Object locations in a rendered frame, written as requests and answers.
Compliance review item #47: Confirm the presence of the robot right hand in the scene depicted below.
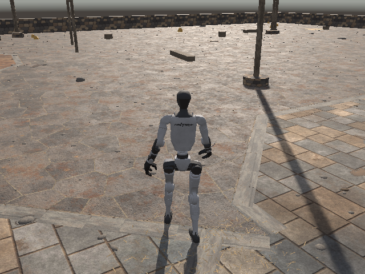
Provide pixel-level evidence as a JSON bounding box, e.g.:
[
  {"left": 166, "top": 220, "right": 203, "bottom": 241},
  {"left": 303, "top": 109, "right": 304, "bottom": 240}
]
[{"left": 198, "top": 149, "right": 212, "bottom": 159}]

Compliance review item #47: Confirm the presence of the right robot shin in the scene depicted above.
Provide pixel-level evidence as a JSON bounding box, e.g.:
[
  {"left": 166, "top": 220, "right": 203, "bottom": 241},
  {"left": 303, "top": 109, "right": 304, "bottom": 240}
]
[{"left": 189, "top": 194, "right": 200, "bottom": 235}]

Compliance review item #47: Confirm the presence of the left robot thigh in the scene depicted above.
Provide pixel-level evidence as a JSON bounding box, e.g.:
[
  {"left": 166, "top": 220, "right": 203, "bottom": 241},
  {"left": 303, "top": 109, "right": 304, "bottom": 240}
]
[{"left": 163, "top": 159, "right": 175, "bottom": 193}]

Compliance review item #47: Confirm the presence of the right robot forearm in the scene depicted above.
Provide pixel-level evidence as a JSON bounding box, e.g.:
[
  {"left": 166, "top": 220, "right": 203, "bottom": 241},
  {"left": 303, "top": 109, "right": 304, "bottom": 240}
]
[{"left": 203, "top": 136, "right": 212, "bottom": 153}]

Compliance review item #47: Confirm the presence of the right robot upper arm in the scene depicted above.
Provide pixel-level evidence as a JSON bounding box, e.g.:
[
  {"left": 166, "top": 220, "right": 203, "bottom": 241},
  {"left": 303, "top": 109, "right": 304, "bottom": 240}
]
[{"left": 195, "top": 115, "right": 209, "bottom": 144}]

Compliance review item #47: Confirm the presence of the left robot upper arm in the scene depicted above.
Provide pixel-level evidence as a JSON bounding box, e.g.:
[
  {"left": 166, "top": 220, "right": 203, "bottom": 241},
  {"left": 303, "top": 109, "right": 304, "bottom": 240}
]
[{"left": 156, "top": 115, "right": 172, "bottom": 147}]

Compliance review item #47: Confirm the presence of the left robot forearm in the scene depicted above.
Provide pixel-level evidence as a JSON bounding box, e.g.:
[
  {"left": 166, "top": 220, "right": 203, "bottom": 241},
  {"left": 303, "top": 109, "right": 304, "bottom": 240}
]
[{"left": 147, "top": 138, "right": 160, "bottom": 164}]

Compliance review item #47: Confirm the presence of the robot left hand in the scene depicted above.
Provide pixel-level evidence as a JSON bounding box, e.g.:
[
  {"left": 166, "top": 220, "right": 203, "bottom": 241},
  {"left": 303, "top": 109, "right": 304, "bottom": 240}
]
[{"left": 144, "top": 161, "right": 157, "bottom": 176}]

